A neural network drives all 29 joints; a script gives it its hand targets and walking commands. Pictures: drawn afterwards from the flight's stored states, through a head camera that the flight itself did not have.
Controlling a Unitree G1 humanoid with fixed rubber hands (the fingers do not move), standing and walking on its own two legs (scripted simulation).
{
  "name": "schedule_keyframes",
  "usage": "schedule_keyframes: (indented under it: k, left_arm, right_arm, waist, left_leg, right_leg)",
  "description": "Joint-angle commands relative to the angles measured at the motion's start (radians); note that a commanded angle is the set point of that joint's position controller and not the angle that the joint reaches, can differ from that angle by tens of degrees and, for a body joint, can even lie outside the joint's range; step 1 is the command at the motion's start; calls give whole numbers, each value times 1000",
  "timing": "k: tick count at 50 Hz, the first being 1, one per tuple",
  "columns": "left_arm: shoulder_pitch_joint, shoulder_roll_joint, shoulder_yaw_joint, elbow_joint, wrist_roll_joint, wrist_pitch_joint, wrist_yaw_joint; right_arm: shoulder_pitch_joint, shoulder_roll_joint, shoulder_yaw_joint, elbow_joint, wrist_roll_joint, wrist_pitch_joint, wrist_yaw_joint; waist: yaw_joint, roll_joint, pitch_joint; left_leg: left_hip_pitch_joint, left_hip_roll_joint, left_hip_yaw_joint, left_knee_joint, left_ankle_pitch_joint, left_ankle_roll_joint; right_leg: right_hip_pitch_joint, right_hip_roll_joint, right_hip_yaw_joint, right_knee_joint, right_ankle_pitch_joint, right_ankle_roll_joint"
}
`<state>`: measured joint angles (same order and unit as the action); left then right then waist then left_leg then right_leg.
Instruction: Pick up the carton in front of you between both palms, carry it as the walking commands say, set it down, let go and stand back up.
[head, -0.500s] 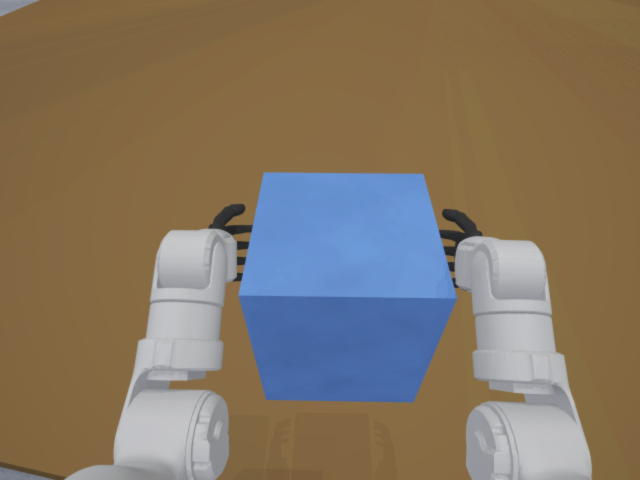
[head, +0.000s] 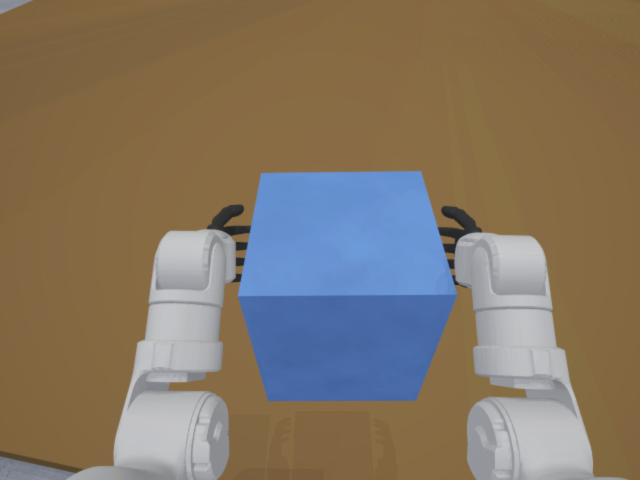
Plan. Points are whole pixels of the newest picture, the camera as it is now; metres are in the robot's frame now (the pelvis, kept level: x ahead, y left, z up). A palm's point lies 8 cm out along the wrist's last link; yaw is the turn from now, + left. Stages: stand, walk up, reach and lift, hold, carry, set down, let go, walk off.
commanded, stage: carry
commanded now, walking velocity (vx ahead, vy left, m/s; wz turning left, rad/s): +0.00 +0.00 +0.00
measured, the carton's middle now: (341, 290) +0.35 +0.00 +0.05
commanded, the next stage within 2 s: none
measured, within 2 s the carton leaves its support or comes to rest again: neither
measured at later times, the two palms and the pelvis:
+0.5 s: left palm (214, 266) +0.32 +0.15 +0.13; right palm (472, 269) +0.32 -0.15 +0.13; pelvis -0.02 +0.00 +0.00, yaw +0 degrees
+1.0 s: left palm (211, 262) +0.32 +0.15 +0.14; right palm (473, 265) +0.32 -0.15 +0.14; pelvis -0.02 +0.00 +0.00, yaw +0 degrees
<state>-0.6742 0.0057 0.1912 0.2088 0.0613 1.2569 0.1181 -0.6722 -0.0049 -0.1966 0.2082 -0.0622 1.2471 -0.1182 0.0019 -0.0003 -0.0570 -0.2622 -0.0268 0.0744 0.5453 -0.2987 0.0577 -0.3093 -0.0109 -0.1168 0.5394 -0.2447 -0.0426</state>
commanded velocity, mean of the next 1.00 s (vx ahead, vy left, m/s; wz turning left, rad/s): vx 0.08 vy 0.00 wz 0.00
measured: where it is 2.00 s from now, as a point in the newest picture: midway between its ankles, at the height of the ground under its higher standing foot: (279, 413)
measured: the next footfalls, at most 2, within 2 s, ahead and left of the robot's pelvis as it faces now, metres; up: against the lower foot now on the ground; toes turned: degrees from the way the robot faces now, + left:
left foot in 1.38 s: +0.11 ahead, +0.11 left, +0.09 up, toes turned +0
left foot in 1.60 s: +0.10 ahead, +0.12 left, -0.01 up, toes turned +1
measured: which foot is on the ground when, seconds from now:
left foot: down 0.00-1.00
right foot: down 0.00-1.00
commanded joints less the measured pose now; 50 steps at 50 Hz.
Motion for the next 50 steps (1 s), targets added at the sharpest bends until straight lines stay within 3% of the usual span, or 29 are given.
schedule_keyframes:
  k: [1, 17, 43, 48, 50]
  left_arm:
    - [-776, -1131, -562, -148, -438, -46, -230]
    - [-783, -1132, -552, -139, -436, -46, -231]
    - [-787, -1133, -551, -142, -438, -46, -231]
    - [-874, -1119, -569, -220, -469, -37, -222]
    - [-922, -1094, -572, -255, -483, -24, -212]
  right_arm:
    - [-769, 1127, 560, -140, 438, -35, 234]
    - [-780, 1132, 553, -131, 439, -35, 235]
    - [-781, 1136, 551, -128, 438, -35, 234]
    - [-869, 1120, 571, -203, 465, -25, 223]
    - [-913, 1093, 577, -239, 477, -10, 211]
  waist:
    - [-2, 7, -418]
    - [-1, 2, -409]
    - [-1, 1, -416]
    - [2, 3, -368]
    - [-6, 8, -348]
  left_leg:
    - [110, 164, -131, -63, 323, 30]
    - [86, 159, -131, -86, 241, 29]
    - [77, 157, -125, -86, 212, 27]
    - [20, 131, -126, -145, -188, 60]
    - [14, 143, -160, -168, -284, 86]
  right_leg:
    - [173, -138, 129, -44, 234, -39]
    - [162, -140, 133, -66, 182, -36]
    - [149, -145, 136, -74, 169, -34]
    - [85, -112, 132, -111, -246, -54]
    - [37, -95, 122, -84, -322, -66]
